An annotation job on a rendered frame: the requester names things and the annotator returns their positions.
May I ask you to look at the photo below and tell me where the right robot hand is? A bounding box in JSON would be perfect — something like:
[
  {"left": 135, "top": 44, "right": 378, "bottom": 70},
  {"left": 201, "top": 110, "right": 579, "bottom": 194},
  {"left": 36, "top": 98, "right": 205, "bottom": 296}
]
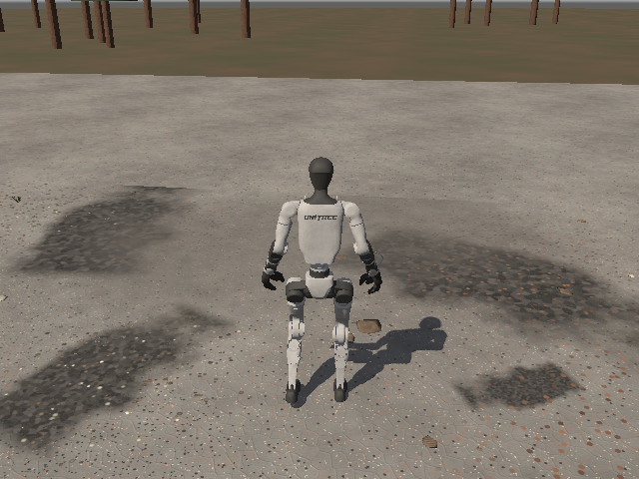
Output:
[{"left": 359, "top": 272, "right": 382, "bottom": 294}]

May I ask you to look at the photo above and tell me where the robot left upper arm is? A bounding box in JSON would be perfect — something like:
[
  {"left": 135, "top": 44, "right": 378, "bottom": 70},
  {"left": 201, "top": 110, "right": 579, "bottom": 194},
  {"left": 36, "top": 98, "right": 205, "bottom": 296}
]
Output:
[{"left": 273, "top": 201, "right": 300, "bottom": 255}]

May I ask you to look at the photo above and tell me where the robot right forearm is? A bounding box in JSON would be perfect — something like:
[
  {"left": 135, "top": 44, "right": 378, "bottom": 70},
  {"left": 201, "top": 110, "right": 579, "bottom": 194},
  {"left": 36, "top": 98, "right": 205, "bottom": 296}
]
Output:
[{"left": 359, "top": 240, "right": 379, "bottom": 276}]

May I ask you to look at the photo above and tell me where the robot right foot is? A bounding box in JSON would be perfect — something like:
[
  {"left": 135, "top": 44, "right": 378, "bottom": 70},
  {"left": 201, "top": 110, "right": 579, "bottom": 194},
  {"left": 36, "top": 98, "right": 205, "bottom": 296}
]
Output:
[{"left": 333, "top": 379, "right": 347, "bottom": 402}]

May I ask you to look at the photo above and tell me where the robot left thigh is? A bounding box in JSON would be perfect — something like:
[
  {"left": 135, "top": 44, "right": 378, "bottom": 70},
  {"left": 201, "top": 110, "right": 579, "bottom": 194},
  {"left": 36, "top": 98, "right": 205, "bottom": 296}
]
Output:
[{"left": 286, "top": 277, "right": 306, "bottom": 338}]

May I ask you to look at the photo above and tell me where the robot left forearm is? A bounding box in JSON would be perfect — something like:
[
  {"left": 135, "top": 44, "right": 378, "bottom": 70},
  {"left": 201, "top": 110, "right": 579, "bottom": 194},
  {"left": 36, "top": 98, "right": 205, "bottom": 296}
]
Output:
[{"left": 264, "top": 240, "right": 283, "bottom": 275}]

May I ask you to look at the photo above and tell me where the left robot hand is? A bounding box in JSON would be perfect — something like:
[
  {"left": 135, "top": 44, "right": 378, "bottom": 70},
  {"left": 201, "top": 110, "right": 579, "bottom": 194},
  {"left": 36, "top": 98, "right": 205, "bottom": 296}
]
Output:
[{"left": 262, "top": 271, "right": 285, "bottom": 290}]

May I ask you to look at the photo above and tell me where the robot right upper arm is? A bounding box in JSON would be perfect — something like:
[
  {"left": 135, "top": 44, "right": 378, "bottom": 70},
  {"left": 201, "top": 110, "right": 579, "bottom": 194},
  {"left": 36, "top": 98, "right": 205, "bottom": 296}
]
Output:
[{"left": 341, "top": 201, "right": 370, "bottom": 255}]

